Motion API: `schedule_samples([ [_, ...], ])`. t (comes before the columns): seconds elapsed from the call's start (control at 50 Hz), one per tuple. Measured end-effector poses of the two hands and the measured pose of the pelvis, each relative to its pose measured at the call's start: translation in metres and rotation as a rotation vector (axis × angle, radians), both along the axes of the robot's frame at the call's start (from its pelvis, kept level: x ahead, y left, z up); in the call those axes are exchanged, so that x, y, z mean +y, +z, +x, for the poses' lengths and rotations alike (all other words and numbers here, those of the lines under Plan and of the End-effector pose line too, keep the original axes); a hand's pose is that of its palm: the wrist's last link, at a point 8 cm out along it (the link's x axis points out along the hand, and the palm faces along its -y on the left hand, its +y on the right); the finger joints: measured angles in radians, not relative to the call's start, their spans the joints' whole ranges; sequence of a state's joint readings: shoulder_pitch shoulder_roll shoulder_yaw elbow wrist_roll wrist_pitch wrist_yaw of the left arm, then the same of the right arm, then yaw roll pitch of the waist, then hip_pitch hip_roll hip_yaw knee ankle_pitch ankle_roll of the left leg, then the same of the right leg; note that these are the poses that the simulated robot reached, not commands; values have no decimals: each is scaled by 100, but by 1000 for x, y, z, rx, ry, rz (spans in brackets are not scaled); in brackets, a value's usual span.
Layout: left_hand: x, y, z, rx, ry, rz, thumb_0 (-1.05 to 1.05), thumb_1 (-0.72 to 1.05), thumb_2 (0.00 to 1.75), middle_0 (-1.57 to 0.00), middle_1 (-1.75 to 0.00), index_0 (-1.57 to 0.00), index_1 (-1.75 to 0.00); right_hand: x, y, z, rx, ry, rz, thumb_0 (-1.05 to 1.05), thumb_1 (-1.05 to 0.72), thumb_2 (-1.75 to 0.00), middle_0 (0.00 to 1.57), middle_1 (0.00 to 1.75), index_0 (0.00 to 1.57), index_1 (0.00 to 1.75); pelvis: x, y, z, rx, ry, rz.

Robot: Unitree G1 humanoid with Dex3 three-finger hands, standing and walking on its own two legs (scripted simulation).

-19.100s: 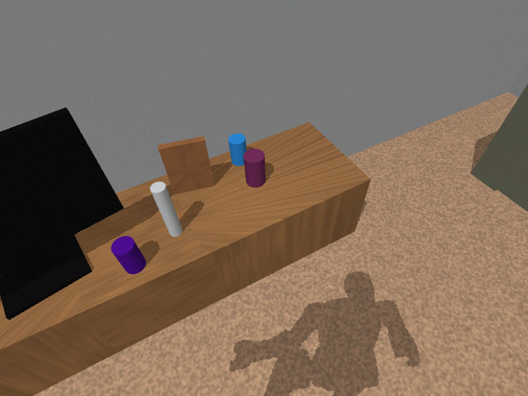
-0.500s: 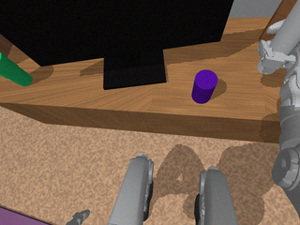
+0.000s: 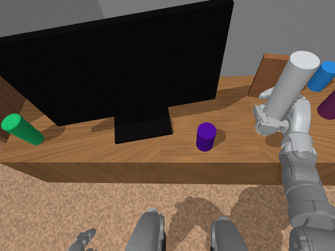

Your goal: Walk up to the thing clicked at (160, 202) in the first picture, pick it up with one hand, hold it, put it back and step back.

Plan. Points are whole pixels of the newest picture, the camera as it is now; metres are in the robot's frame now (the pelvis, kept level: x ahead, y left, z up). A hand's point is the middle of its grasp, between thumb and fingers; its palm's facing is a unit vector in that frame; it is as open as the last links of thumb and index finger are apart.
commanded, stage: lift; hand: right
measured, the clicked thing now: (279, 101) +0.43 -0.19 +0.07
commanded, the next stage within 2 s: hold in 0.90 s
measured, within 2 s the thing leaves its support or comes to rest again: neither
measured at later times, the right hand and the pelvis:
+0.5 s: hand (276, 113) +0.40 -0.17 +0.08, palm faces +0.14 +0.99 -0.01, open 5.9 cm; pelvis +0.02 +0.00 +0.05, yaw +0 degrees
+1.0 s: hand (286, 115) +0.38 -0.18 +0.10, palm faces +0.14 +0.99 -0.01, open 5.9 cm; pelvis +0.03 -0.01 +0.06, yaw +0 degrees
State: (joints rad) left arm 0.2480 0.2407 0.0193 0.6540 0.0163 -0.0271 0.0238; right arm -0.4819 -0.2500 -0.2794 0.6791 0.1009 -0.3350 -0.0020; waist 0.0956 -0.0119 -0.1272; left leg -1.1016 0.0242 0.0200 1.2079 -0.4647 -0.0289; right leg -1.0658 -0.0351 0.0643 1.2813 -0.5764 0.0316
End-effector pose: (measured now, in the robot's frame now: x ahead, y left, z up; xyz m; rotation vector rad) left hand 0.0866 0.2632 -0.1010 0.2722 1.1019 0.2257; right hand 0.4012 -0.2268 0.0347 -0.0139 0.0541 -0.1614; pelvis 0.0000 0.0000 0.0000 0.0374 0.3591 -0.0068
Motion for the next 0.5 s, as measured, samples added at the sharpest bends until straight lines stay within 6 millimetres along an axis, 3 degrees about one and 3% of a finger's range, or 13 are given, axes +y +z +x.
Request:
schedule_samples([
  [0.2,-6,20,15,-31,-19,-24,0,87,91,-19,-29,-19,-30,1,23,-22,-14,12,-7,2,-5,-119,97,117,99,115,0,23,9,-55,0,-6],
  [0.5,-13,42,34,-75,-18,-48,0,88,90,-19,-29,-19,-29,4,49,-34,-25,21,2,2,-5,-119,97,116,99,115,0,46,22,-119,3,-11],
])
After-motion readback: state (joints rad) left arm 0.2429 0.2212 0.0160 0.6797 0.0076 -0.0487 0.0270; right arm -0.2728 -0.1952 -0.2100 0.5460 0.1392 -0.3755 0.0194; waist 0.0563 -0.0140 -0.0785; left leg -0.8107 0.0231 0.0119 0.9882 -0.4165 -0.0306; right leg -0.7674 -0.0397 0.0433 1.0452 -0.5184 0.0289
